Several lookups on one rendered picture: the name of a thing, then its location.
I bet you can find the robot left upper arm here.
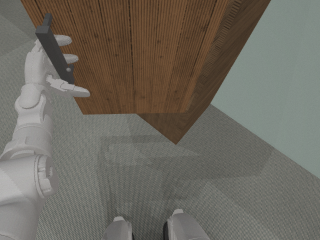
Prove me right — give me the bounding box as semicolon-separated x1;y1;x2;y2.
0;154;59;240

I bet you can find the handle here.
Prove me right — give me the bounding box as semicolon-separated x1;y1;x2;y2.
35;13;75;85

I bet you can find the right robot shin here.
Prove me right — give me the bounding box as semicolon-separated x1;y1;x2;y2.
168;209;184;240

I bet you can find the robot left hand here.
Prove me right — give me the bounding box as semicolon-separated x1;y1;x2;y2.
24;34;90;99

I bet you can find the cupboard door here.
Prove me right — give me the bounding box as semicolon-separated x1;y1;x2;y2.
20;0;229;115

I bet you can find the right robot thigh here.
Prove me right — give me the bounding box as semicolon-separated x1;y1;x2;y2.
167;213;210;240

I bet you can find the robot left forearm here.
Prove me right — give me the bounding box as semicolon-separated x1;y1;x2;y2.
0;83;54;162

